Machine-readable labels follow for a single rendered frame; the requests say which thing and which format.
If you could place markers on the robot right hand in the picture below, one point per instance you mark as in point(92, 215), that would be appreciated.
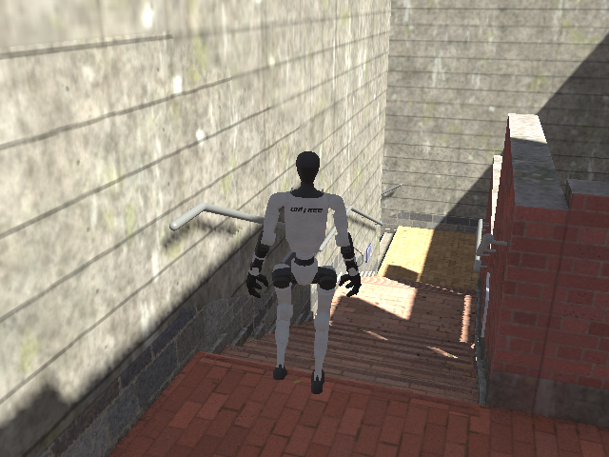
point(355, 281)

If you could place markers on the left robot upper arm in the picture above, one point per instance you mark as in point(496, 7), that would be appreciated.
point(276, 200)

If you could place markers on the robot left hand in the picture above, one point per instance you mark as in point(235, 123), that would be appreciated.
point(251, 284)

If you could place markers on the humanoid robot head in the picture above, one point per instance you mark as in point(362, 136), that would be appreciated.
point(307, 164)

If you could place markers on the left robot forearm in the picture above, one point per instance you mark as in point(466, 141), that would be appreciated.
point(259, 256)

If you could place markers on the right robot forearm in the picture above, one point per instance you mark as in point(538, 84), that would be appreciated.
point(349, 258)

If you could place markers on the robot right shin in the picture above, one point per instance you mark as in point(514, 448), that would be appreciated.
point(320, 347)

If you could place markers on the right robot upper arm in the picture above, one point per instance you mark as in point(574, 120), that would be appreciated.
point(336, 203)

